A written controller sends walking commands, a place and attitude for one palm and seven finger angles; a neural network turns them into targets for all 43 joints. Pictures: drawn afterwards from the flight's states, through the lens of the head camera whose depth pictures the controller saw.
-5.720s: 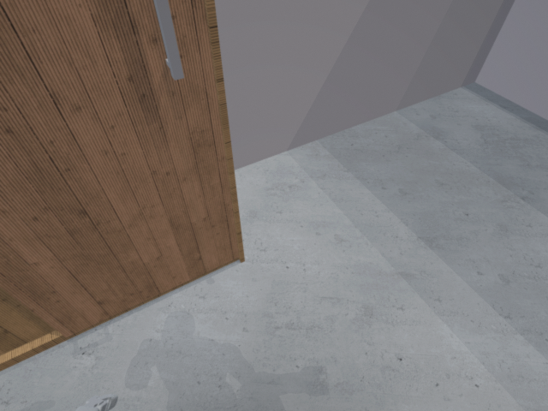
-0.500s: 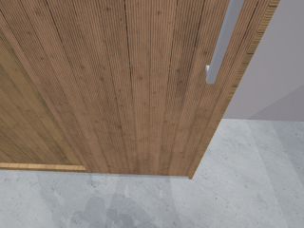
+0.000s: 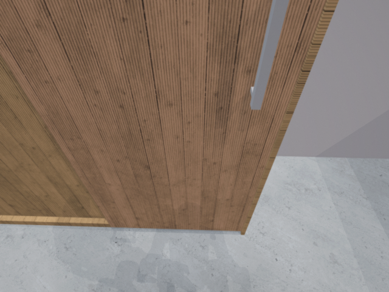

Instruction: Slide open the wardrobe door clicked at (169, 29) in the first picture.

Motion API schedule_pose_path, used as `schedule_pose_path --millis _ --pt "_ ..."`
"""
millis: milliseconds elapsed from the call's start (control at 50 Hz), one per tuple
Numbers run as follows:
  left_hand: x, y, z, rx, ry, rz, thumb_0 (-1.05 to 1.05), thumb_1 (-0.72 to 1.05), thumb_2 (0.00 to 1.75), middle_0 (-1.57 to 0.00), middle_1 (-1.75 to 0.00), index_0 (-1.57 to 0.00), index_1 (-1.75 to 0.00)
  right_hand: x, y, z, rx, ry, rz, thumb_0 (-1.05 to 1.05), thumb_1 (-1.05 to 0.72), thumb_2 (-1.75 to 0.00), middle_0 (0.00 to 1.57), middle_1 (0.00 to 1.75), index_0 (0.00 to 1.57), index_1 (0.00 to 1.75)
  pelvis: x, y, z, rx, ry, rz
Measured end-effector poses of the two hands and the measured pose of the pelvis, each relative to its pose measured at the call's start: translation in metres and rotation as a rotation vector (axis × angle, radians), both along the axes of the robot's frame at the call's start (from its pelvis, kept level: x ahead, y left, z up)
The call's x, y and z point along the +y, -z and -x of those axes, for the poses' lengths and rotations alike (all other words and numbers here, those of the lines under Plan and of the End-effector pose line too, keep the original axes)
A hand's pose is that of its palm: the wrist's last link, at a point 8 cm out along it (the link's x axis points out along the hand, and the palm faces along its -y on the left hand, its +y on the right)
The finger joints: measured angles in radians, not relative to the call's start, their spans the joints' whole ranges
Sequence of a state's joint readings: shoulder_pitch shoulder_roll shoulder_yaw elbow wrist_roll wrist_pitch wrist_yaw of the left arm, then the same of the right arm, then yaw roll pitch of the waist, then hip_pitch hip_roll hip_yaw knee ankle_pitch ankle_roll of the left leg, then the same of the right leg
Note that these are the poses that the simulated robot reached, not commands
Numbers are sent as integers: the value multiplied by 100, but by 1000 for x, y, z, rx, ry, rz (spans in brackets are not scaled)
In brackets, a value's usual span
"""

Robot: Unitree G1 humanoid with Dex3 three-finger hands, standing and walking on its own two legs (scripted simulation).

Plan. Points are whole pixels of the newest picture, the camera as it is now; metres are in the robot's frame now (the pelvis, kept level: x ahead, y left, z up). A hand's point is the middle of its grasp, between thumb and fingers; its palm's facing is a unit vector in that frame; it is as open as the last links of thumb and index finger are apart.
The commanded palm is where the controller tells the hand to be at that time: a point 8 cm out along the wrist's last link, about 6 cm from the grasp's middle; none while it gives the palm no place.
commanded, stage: look again from close up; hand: right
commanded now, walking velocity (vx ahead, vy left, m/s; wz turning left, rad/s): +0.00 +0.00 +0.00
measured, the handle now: (264, 54) +0.51 -0.11 +0.25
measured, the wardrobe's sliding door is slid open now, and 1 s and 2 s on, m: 0.00 0.00 0.00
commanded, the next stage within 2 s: raise the hand with hooked fingers in 0.34 s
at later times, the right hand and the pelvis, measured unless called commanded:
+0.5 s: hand out of the picture +0.04 -0.20 -0.15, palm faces +0.13 +0.97 -0.21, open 7.4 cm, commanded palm +0.09 -0.25 -0.05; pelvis -0.01 +0.00 +0.00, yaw +0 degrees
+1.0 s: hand out of the picture +0.13 -0.21 +0.04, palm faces +0.09 +0.99 -0.07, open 9.4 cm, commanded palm +0.12 -0.26 +0.05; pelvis -0.04 +0.03 -0.04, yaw -3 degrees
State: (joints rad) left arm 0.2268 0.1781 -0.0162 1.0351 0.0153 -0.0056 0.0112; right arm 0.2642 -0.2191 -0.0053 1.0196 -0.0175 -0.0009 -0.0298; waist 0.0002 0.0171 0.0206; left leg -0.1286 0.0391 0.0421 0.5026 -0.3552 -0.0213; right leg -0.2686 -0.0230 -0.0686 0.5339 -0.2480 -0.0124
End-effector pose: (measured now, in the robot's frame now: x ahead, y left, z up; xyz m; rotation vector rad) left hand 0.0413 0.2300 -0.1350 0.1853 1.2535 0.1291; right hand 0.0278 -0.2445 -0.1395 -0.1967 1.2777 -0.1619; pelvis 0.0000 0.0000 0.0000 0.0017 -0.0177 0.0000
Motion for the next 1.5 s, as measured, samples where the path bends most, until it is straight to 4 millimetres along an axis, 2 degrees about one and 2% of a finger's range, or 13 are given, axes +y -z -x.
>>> schedule_pose_path --millis 460,500,600,640,680,760,840,920,1000,1100,1260,1360,1500 --pt "12 -4 14 48 -12 -26 1 91 90 -20 -30 -20 -30 5 2 29 83 1 -16 1 -91 -90 20 30 20 30 0 -4 7 -2 -6 -5" --pt "13 -9 6 -46 -16 -45 1 91 90 -20 -30 -20 -30 1 -18 0 -99 99 -18 1 -90 -90 20 30 20 30 0 -2 10 -3 1 -3" --pt "14 -27 -34 -384 -4 -56 1 91 90 -20 -30 -20 -30 -4 -129 -103 -864 90 26 2 -86 -88 21 32 20 33 5 5 20 18 30 7" --pt "17 -32 -53 -486 4 -47 1 90 90 -20 -30 -20 -30 -1 -162 -127 -1101 25 3 2 -84 -87 21 34 20 35 8 11 26 48 26 2" --pt "21 -37 -70 -572 16 -39 1 90 90 -20 -30 -20 -30 4 -177 -138 -1263 -72 -46 1 -80 -85 21 36 20 37 13 20 32 83 15 1" --pt "33 -50 -96 -706 41 -44 1 90 90 -20 -30 -20 -30 8 -160 -126 -1274 -233 -163 1 -72 -82 21 41 21 42 22 36 41 109 3 0" --pt "43 -63 -111 -776 75 -90 1 90 90 -20 -30 -20 -30 -5 -139 -90 -1176 -136 -184 1 -63 -78 22 47 22 48 27 42 41 109 11 -9" --pt "45 -63 -115 -764 133 -124 1 90 90 -20 -30 -20 -30 -15 -154 -69 -1249 -66 -89 1 -54 -74 23 53 23 53 29 43 40 93 36 -28" --pt "37 -53 -109 -718 159 -107 1 90 90 -20 -30 -20 -30 -13 -181 -81 -1350 -135 -73 2 -44 -70 23 59 23 59 30 41 41 76 54 -42" --pt "23 -46 -95 -688 116 -51 2 90 90 -20 -30 -20 -30 -14 -202 -113 -1301 -239 -128 1 -32 -65 24 66 24 67 29 31 39 60 42 -36" --pt "13 -51 -80 -689 70 -8 2 90 90 -21 -30 -20 -30 -35 -242 -135 -1319 -198 -103 1 -14 -57 26 78 25 79 21 18 30 48 18 -23" --pt "15 -57 -84 -697 92 -26 2 90 90 -21 -30 -20 -30 -39 -257 -137 -1333 -206 -103 1 -2 -52 27 86 26 86 15 13 27 30 22 -21" --pt "11 -73 -105 -744 123 -46 2 90 90 -20 -30 -20 -30 -52 -282 -145 -1367 -200 -76 0 14 -45 28 96 28 97 13 7 26 -3 32 -18"
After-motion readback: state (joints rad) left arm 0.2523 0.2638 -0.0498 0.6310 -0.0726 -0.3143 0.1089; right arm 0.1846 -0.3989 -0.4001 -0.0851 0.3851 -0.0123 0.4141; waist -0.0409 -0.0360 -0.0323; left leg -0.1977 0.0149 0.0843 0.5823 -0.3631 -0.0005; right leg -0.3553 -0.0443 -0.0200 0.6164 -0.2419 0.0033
